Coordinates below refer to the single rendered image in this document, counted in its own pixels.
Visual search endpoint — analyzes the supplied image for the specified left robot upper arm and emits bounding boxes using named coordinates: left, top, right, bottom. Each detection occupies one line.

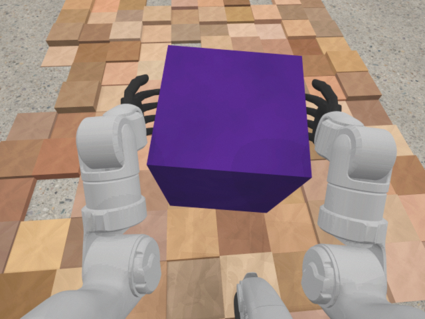
left=20, top=234, right=161, bottom=319

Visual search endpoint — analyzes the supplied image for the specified robot right forearm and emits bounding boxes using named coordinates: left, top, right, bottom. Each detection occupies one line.
left=314, top=111, right=397, bottom=292

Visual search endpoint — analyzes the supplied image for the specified robot right thigh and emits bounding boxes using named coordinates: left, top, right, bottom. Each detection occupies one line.
left=236, top=277, right=293, bottom=319

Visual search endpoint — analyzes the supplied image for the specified robot right shin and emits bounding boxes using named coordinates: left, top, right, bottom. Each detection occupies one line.
left=240, top=272, right=258, bottom=319

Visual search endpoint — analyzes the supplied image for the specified right robot upper arm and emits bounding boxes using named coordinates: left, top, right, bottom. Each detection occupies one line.
left=301, top=244, right=425, bottom=319

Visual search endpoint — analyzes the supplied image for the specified robot left forearm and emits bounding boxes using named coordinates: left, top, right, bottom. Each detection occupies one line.
left=76, top=104, right=147, bottom=282

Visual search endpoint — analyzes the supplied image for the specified carton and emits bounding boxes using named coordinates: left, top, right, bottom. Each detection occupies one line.
left=147, top=45, right=312, bottom=213

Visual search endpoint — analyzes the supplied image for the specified left robot hand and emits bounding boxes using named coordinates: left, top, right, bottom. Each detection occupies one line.
left=121, top=74, right=160, bottom=136

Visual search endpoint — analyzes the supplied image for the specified right robot hand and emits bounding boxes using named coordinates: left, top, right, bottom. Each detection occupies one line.
left=305, top=79, right=342, bottom=143

